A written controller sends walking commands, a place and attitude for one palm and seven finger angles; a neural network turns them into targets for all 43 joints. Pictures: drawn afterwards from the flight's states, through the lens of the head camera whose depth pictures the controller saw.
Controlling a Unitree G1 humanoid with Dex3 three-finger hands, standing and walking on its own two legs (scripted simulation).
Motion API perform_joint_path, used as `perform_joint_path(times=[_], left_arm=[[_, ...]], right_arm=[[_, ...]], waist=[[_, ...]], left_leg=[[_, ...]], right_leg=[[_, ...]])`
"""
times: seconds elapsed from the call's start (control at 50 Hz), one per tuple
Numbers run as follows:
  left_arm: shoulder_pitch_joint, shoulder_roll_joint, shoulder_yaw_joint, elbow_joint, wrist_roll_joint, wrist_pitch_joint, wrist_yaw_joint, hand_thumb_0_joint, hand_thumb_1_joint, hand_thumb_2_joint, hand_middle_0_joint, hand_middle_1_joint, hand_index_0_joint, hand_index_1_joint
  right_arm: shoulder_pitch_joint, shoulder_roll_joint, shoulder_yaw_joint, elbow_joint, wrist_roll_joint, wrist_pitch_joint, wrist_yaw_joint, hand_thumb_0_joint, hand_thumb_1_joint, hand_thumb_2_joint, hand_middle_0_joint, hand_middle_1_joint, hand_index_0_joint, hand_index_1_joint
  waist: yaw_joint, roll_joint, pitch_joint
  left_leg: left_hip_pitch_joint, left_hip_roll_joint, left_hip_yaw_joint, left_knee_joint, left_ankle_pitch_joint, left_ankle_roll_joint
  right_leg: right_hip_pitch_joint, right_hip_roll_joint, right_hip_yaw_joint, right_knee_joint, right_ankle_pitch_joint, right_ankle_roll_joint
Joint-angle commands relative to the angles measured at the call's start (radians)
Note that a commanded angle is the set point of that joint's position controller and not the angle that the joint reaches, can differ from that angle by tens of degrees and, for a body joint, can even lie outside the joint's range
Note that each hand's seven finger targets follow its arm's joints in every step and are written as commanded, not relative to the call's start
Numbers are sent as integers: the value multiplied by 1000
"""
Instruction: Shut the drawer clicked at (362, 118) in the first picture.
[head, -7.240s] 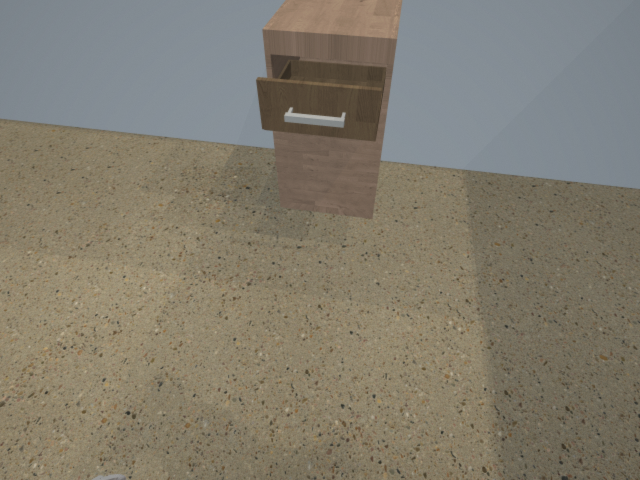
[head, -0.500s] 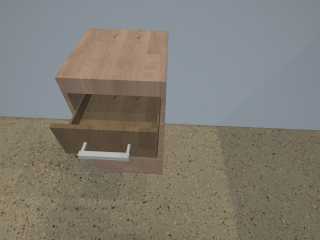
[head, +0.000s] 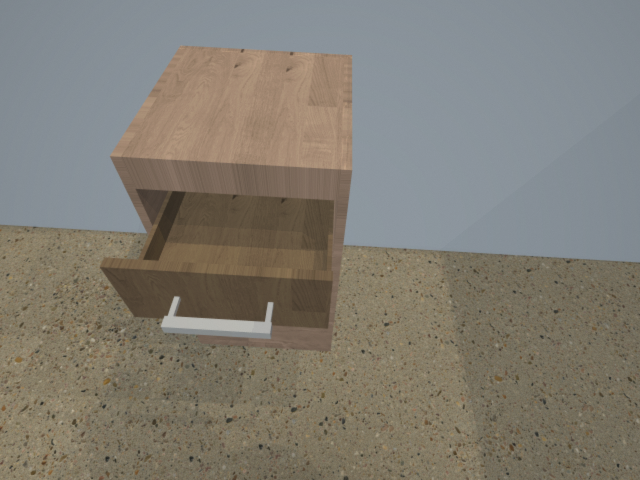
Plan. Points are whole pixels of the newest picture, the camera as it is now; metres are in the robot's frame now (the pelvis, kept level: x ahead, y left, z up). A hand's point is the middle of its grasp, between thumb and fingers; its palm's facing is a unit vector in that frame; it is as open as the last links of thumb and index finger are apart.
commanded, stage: come to a stop and stand still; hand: left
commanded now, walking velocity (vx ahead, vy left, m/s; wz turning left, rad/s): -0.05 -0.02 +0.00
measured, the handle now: (220, 316) +0.39 +0.21 -0.15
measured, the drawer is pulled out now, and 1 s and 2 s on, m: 0.19 0.19 0.19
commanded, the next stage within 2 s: look again from close up in 0.66 s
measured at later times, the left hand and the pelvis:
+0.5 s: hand out of the picture +0.01 +0.12 -0.16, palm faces +0.04 -0.98 -0.21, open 7.3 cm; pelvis +0.01 -0.06 +0.01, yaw +1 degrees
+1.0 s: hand out of the picture +0.02 +0.13 -0.17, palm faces +0.07 -0.98 -0.20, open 7.4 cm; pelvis +0.02 -0.04 +0.00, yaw +2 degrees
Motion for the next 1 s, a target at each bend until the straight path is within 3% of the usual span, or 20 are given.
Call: perform_joint_path(times=[0.0, 0.04, 0.06, 0.08, 0.16, 0.56, 0.72, 0.74, 0.76, 0.78, 0.8, 0.84, 0.88, 0.92, 0.94, 0.98], left_arm=[[135, 56, 8, -13, 8, -11, 6, 0, 900, 900, -200, -300, -200, -300], [99, 83, 2, -23, 6, -26, 7, 0, 900, 900, -200, -300, -200, -300], [85, 91, 2, -26, 5, -34, 7, 0, 900, 900, -200, -300, -200, -300], [67, 93, 1, -28, 3, -37, 7, 0, 900, 900, -200, -300, -200, -300], [56, 89, -6, -23, -2, -42, 6, 0, 900, 900, -200, -300, -200, -300], [119, 68, -8, 12, -6, -55, 8, 0, 900, 900, -200, -300, -200, -300], [152, 51, -9, 28, -6, -60, 9, 0, 900, 900, -200, -300, -200, -300], [98, 213, -19, -50, -6, -61, 7, 0, 900, 900, -200, -300, -200, -300], [106, 139, 2, -40, -10, -60, 13, 0, 900, 900, -200, -300, -200, -300], [102, 143, 1, -51, -4, -65, 14, 0, 900, 900, -200, -300, -200, -300], [97, 125, 3, -53, -1, -70, 14, 0, 900, 900, -200, -300, -200, -300], [88, 101, -5, -60, 1, -69, 17, 0, 900, 900, -200, -300, -200, -300], [73, 99, 0, -58, -2, -70, 16, 0, 900, 900, -200, -300, -200, -300], [79, 94, 0, -53, -6, -69, 15, 0, 900, 900, -200, -300, -200, -300], [95, 84, -7, -55, -7, -66, 16, 0, 900, 900, -200, -300, -200, -300], [101, 103, -2, -48, -11, -64, 18, 0, 900, 900, -200, -300, -200, -300]], right_arm=[[33, -116, -31, -51, -1, -4, 0, 0, -900, -900, 200, 300, 200, 300], [55, -77, -25, -50, 3, -1, 9, 0, -900, -900, 200, 300, 200, 300], [67, -74, -22, -46, 3, 2, 10, 0, -900, -900, 200, 300, 200, 300], [80, -71, -19, -36, 2, 3, 12, 0, -900, -900, 200, 300, 200, 300], [90, -75, -6, -16, 2, -7, 14, 0, -900, -900, 200, 300, 200, 300], [156, -49, 10, 24, 2, 5, 11, 0, -900, -900, 200, 300, 200, 300], [176, -37, 12, 24, 3, 0, 6, 0, -900, -900, 200, 300, 200, 300], [60, -142, -33, -91, -17, 28, 19, 0, -900, -900, 200, 300, 200, 300], [98, -115, -32, -107, -14, 19, 11, 0, -900, -900, 200, 300, 200, 300], [135, -85, -34, -97, -13, 14, 11, 0, -900, -900, 200, 300, 200, 300], [156, -75, -33, -95, -10, 9, 11, 0, -900, -900, 200, 300, 200, 300], [170, -68, -26, -99, -9, 4, 15, 0, -900, -900, 200, 300, 200, 300], [160, -82, -25, -90, -6, -5, 12, 0, -900, -900, 200, 300, 200, 300], [154, -93, -21, -80, -5, -14, 8, 0, -900, -900, 200, 300, 200, 300], [157, -85, -13, -74, -6, -16, 9, 0, -900, -900, 200, 300, 200, 300], [136, -107, -15, -73, -2, -16, 6, 0, -900, -900, 200, 300, 200, 300]], waist=[[15, 93, -6], [-13, 31, -20], [-21, -38, -39], [-26, -59, -39], [-18, 25, -26], [-16, 24, 35], [-18, 26, 19], [-45, 7, 189], [-27, 104, 69], [-44, 97, -59], [-43, 33, -104], [-46, -51, -98], [-47, -31, -27], [-34, 40, -4], [-24, 43, -23], [-17, 68, -31]], left_leg=[[-81, 207, -151, -79, 329, 52], [-64, 130, -117, -75, 172, -1], [-30, 118, -93, -59, 149, -16], [-9, 112, -86, -67, 131, -23], [17, 131, -96, -125, 181, -22], [26, 117, -73, -141, 94, -43], [27, 121, -73, -138, 108, -45], [-57, 58, -132, -51, 62, -34], [-57, 88, -104, 33, -21, -34], [-36, 63, -107, 92, 3, -26], [-52, 56, -103, 117, -6, -25], [-84, 61, -105, 114, -2, -18], [-69, 80, -127, 62, 59, -14], [-65, 96, -141, 3, 133, -11], [-57, 108, -135, -8, 212, -11], [-52, 111, -134, -10, 271, -18]], right_leg=[[93, -18, 49, -149, 217, -8], [90, -64, 118, -195, 357, -34], [82, -75, 130, -205, 384, -42], [73, -82, 126, -221, 380, -47], [97, -54, 100, -247, 366, -36], [102, -50, 108, -369, 256, -41], [122, -47, 104, -361, 292, -44], [-29, -21, 145, -360, 95, -3], [-43, -99, 200, -375, -138, -19], [6, -114, 233, -393, -92, -38], [34, -127, 240, -401, -71, -54], [70, -127, 217, -385, 13, -79], [15, -105, 167, -353, 74, -87], [50, -66, 116, -287, 229, -70], [103, -48, 91, -245, 359, -60], [140, -53, 69, -206, 471, -53]])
